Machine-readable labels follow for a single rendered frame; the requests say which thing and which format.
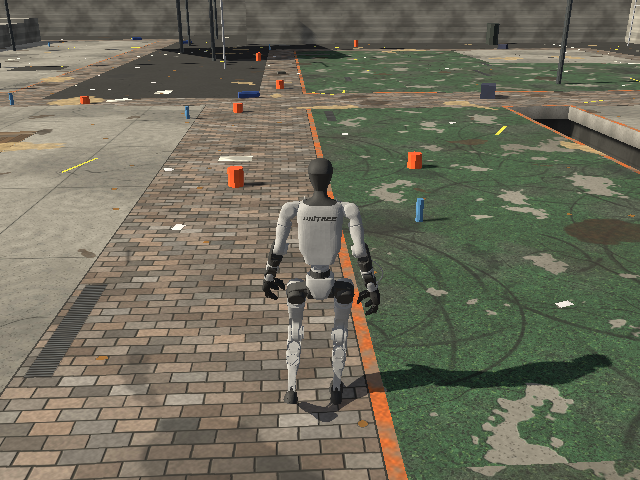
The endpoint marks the robot right foot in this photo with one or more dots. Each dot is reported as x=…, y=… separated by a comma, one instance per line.
x=336, y=396

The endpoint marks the robot right forearm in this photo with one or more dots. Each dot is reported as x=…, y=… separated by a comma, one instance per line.
x=367, y=272

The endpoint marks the right robot hand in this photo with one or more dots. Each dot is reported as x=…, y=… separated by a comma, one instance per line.
x=374, y=301

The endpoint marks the humanoid robot torso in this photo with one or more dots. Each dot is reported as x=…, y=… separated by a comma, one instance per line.
x=319, y=234

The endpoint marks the left robot hand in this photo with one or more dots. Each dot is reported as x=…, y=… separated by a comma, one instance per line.
x=273, y=285

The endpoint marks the robot left forearm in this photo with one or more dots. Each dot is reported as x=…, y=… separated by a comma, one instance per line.
x=272, y=264

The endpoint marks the robot right upper arm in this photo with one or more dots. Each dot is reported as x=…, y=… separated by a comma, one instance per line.
x=351, y=211

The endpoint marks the robot left upper arm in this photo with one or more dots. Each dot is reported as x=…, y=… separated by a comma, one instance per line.
x=288, y=211

